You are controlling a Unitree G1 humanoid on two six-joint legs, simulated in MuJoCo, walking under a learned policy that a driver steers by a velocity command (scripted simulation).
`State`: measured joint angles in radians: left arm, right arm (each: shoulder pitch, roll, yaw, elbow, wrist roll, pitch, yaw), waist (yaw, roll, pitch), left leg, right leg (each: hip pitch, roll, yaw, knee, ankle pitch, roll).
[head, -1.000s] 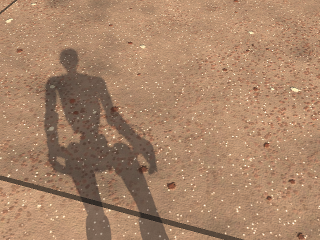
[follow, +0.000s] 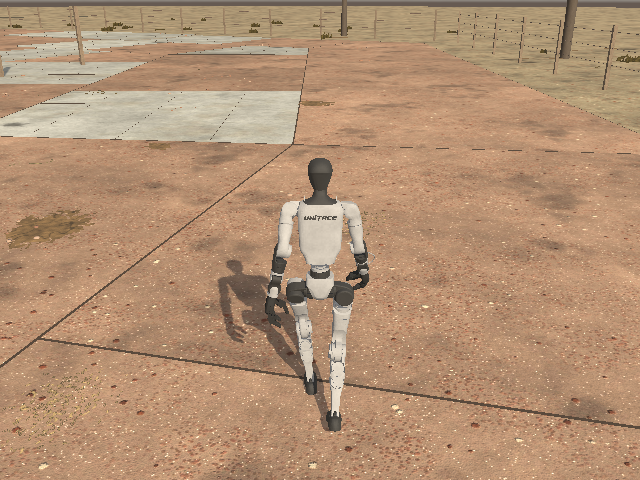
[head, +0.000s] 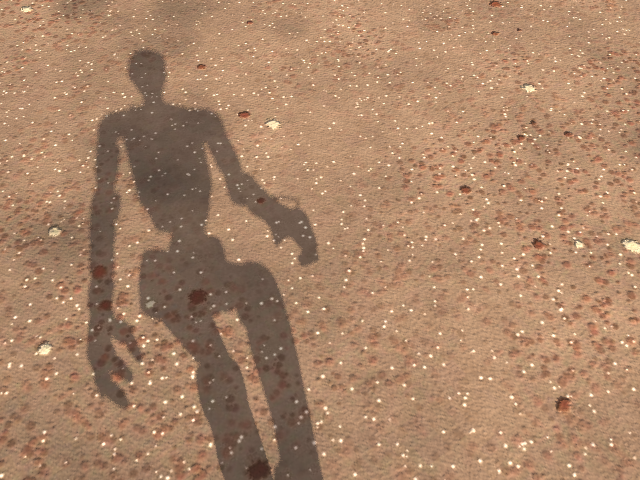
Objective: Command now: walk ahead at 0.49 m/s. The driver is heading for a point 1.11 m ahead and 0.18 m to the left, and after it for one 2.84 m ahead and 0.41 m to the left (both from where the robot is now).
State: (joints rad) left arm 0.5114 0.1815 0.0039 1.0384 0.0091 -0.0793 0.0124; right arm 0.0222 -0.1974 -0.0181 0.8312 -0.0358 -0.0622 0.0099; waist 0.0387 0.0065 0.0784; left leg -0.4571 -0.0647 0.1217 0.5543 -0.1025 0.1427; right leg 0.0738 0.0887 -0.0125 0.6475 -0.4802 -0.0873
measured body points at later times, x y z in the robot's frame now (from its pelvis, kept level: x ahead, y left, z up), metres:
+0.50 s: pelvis +0.27 -0.02 +0.02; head +0.30 -0.02 +0.47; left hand +0.48 +0.19 -0.08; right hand +0.16 -0.25 -0.12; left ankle +0.12 +0.05 -0.71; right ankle +0.42 -0.13 -0.69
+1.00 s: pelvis +0.51 -0.01 +0.02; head +0.54 +0.01 +0.47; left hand +0.38 +0.20 -0.12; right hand +0.77 -0.15 -0.09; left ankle +0.63 +0.14 -0.68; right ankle +0.43 -0.12 -0.71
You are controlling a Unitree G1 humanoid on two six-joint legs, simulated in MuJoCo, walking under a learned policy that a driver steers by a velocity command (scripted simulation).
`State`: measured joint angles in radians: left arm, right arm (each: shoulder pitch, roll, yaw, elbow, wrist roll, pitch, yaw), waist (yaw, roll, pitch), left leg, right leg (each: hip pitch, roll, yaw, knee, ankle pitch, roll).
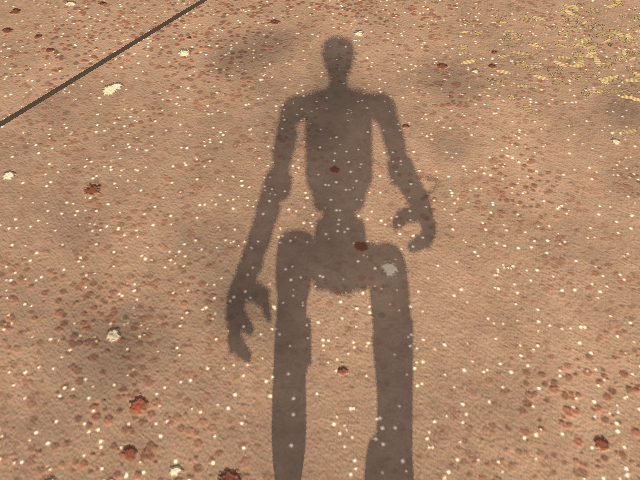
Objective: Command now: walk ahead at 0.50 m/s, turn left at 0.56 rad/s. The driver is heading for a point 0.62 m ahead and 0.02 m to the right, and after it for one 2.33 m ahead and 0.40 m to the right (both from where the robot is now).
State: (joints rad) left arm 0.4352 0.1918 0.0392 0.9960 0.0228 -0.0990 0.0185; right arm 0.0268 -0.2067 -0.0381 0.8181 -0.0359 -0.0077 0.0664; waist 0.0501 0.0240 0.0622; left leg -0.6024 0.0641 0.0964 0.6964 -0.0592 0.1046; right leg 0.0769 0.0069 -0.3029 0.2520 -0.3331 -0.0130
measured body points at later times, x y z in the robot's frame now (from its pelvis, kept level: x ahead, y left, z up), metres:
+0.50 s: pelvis +0.26 +0.05 +0.00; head +0.28 +0.06 +0.45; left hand +0.36 +0.30 -0.14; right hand +0.25 -0.21 -0.13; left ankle +0.16 +0.08 -0.74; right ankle +0.43 -0.09 -0.68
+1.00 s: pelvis +0.51 +0.02 +0.01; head +0.55 +0.00 +0.45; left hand +0.60 +0.29 -0.12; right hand +0.62 -0.25 -0.11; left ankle +0.69 +0.15 -0.68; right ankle +0.46 -0.02 -0.74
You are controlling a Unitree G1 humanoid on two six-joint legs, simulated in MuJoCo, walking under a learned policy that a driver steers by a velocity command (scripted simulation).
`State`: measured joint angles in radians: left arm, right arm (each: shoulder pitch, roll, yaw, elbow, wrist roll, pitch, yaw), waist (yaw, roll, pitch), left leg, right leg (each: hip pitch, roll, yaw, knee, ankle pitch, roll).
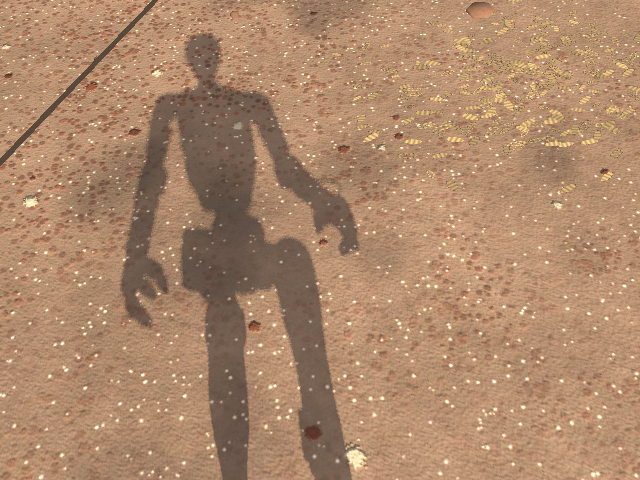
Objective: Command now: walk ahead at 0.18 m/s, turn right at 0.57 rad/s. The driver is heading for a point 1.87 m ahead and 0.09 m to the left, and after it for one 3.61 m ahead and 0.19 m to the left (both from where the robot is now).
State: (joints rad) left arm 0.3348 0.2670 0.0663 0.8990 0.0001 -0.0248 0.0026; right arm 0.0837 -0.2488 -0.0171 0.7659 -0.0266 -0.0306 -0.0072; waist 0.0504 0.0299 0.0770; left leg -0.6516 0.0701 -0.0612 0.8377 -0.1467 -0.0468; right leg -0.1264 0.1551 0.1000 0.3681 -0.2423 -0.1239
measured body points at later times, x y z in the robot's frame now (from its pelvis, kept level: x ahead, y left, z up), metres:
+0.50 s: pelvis +0.08 +0.04 -0.01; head +0.10 +0.04 +0.44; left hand +0.21 +0.28 -0.14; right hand +0.13 -0.23 -0.13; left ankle +0.18 +0.12 -0.74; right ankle +0.05 -0.07 -0.74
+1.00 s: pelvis +0.11 +0.02 +0.00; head +0.11 +0.02 +0.45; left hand +0.16 +0.26 -0.15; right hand +0.09 -0.22 -0.15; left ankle +0.18 +0.12 -0.74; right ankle +0.05 -0.07 -0.74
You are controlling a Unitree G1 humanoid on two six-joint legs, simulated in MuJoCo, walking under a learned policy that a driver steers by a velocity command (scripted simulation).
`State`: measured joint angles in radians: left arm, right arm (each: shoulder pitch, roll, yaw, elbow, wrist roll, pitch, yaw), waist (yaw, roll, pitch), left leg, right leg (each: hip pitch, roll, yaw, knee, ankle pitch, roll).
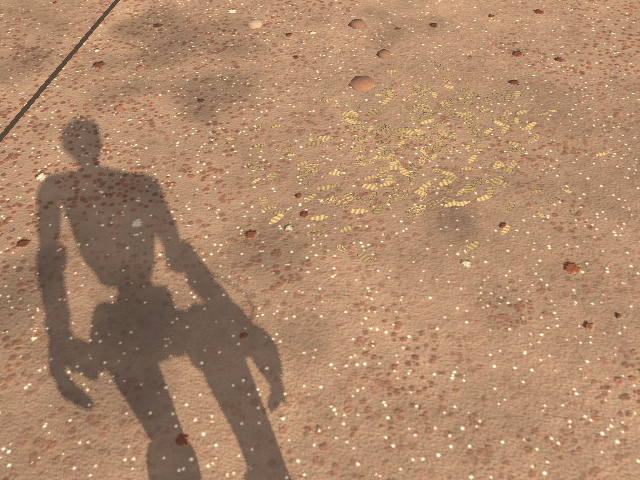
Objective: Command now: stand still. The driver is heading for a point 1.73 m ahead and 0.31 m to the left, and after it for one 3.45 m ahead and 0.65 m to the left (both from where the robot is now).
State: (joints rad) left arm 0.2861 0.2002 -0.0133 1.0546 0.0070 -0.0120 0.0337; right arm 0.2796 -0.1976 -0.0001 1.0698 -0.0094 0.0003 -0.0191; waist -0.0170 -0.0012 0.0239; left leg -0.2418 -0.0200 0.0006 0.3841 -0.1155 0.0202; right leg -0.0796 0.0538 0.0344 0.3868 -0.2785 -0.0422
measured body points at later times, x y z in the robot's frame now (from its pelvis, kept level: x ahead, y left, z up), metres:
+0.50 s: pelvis +0.09 +0.03 -0.02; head +0.09 +0.05 +0.43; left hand -0.01 +0.27 -0.17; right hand +0.14 -0.22 -0.15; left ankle +0.11 +0.12 -0.75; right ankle -0.04 -0.09 -0.74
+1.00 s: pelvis +0.34 +0.03 -0.03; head +0.38 +0.02 +0.42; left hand +0.52 +0.26 -0.14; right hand +0.24 -0.19 -0.17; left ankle +0.12 +0.12 -0.71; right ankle +0.46 -0.03 -0.75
